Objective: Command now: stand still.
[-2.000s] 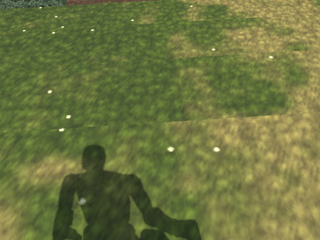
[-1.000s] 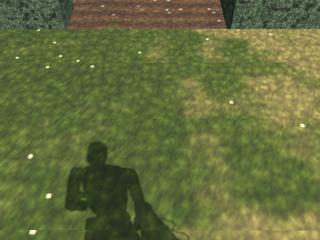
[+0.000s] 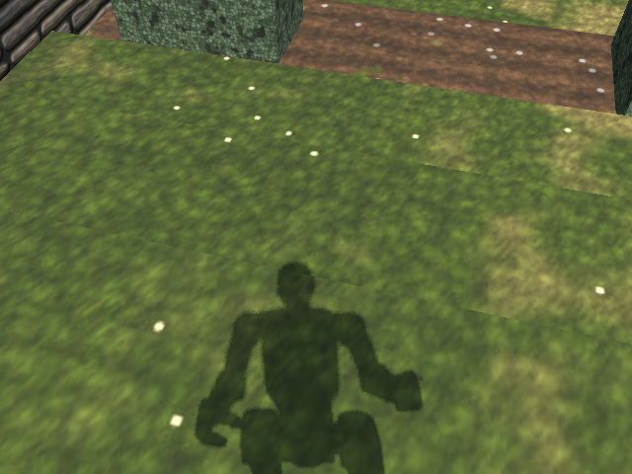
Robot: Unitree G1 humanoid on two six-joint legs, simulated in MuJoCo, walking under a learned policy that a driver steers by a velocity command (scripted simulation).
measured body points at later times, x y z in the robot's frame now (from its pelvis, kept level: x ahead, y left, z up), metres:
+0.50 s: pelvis +0.02 -0.01 +0.00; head +0.04 -0.01 +0.45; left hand +0.12 +0.26 -0.13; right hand +0.13 -0.28 -0.13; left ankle +0.05 +0.11 -0.73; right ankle -0.05 -0.12 -0.73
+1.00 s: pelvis +0.08 +0.02 +0.00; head +0.09 +0.02 +0.45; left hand +0.09 +0.29 -0.15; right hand +0.18 -0.25 -0.12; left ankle +0.06 +0.11 -0.73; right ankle -0.05 -0.12 -0.71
